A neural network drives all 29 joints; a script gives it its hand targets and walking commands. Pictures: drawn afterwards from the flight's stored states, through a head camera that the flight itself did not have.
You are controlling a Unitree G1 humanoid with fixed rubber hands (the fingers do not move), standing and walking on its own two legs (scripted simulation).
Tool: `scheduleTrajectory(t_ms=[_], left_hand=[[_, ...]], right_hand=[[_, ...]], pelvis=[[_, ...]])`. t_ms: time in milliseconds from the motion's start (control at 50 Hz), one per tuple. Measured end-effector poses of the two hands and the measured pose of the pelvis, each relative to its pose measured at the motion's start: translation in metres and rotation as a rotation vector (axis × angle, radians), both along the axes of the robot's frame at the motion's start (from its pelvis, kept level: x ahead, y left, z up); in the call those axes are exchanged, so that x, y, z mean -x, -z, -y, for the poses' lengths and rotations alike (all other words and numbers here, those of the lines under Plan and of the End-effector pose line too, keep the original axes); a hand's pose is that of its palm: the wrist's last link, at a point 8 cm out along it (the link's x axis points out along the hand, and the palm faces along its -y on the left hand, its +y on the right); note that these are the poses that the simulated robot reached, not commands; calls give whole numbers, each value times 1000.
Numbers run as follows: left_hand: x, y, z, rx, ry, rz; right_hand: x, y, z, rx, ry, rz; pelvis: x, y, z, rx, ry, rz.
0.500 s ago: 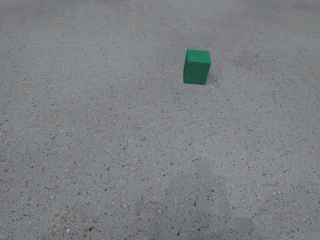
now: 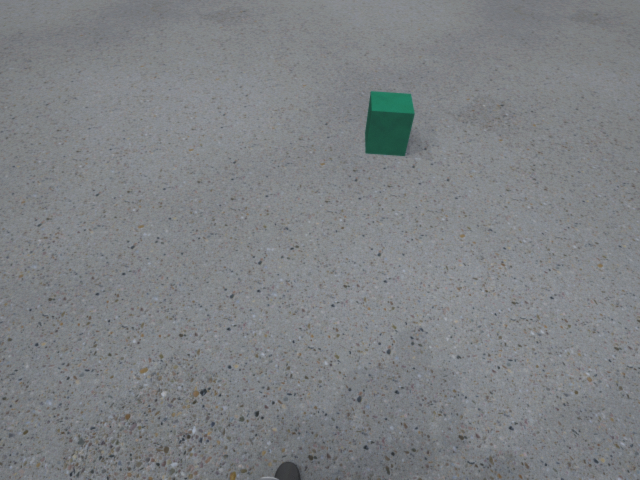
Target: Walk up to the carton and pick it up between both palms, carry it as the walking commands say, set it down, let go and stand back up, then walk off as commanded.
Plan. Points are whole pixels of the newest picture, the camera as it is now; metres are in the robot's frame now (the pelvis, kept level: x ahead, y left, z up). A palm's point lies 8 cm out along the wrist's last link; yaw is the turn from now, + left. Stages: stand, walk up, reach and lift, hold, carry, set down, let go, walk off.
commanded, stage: walk off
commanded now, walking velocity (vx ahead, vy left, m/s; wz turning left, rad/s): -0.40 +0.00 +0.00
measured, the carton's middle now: (387, 124) +1.90 -0.38 -0.63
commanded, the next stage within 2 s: stand in 1.34 s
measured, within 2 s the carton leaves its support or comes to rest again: neither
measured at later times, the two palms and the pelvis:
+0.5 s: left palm out of the picture -0.18 +0.28 -0.12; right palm out of the picture -0.17 -0.21 -0.10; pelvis -0.24 +0.04 +0.01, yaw +1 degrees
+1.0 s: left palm out of the picture -0.41 +0.29 -0.10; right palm out of the picture -0.38 -0.21 -0.14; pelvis -0.46 +0.02 +0.00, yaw +2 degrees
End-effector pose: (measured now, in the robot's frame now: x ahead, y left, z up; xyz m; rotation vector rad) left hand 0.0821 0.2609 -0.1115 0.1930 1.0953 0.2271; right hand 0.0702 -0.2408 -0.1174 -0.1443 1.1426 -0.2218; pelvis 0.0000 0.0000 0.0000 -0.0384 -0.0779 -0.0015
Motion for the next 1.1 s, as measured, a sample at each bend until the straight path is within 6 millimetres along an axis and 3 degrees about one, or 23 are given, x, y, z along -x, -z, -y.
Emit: scheduleTrajectory(t_ms=[60,100,240,380,460,540,640,860,1000,1100], left_hand=[[50,-1,0,-45,-29,-33],[79,-9,1,-53,-48,-46],[134,-20,-5,-78,-51,-19],[211,3,-21,-34,-70,-42],[253,13,-21,31,-54,-54],[278,7,-22,70,-36,-40],[321,8,-28,84,-34,-57],[412,-1,-33,26,-46,-53],[495,-11,-30,-61,-77,-60],[540,-26,-28,-87,-95,-62]], right_hand=[[37,18,7,-20,-20,-28],[58,17,10,-25,-24,-51],[114,15,14,-15,-41,-47],[179,16,-1,31,-64,-82],[222,-4,-22,41,-41,-69],[254,-24,-33,53,-27,-33],[290,-29,-42,58,-34,-25],[379,-12,-46,-3,-34,-8],[453,21,-29,-50,-54,-42],[493,19,-17,-43,-63,-51]], pelvis=[[38,7,5,-14,-8,-3],[58,2,4,-20,-15,6],[119,-2,-1,-44,-35,-24],[188,8,-21,-31,-58,-58],[226,0,-32,-58,-24,-19],[258,-13,-39,-19,-14,-18],[298,-16,-45,-10,-14,-36],[389,-11,-38,-19,-19,-16],[463,2,-24,-40,-30,-1],[504,-6,-24,-59,-45,-3]])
